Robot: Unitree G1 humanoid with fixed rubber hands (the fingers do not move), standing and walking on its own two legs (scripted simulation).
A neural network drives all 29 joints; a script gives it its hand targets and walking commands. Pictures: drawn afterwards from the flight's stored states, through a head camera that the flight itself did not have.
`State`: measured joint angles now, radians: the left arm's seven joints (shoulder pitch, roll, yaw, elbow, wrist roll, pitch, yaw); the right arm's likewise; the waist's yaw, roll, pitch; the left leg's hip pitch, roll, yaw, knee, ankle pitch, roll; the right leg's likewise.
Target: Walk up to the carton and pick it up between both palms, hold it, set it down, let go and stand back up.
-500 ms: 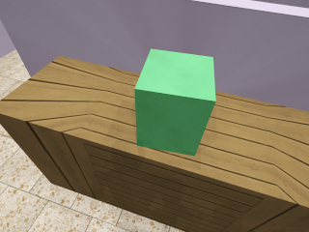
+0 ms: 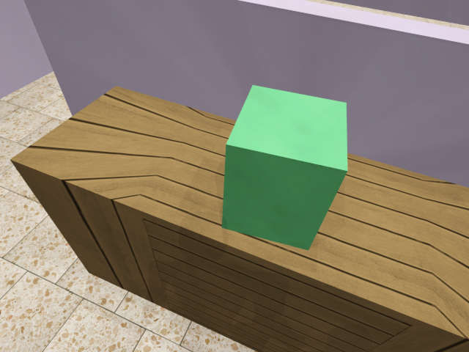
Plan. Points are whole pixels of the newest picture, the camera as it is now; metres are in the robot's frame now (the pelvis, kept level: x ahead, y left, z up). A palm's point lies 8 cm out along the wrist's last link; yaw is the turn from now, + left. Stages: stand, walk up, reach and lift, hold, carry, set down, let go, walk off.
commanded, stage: walk up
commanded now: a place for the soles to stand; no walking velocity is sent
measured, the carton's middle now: (280, 168) +0.50 -0.09 +0.04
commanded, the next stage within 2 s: reach and lift in 0.54 s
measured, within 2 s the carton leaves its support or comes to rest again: neither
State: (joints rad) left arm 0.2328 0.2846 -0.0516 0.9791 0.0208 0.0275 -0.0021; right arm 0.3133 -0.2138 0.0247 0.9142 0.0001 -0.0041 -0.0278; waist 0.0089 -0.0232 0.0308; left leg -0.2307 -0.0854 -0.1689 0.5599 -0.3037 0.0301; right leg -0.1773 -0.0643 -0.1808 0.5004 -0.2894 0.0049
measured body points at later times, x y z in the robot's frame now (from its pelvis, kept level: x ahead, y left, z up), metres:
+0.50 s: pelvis +0.01 -0.01 +0.00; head +0.01 +0.00 +0.45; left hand +0.01 +0.24 -0.15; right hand +0.05 -0.26 -0.14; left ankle +0.00 +0.11 -0.73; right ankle -0.02 -0.12 -0.73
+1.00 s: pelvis -0.04 -0.04 +0.00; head +0.00 -0.03 +0.44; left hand +0.14 +0.20 -0.12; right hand +0.10 -0.29 -0.10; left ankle +0.00 +0.11 -0.73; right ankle -0.02 -0.12 -0.73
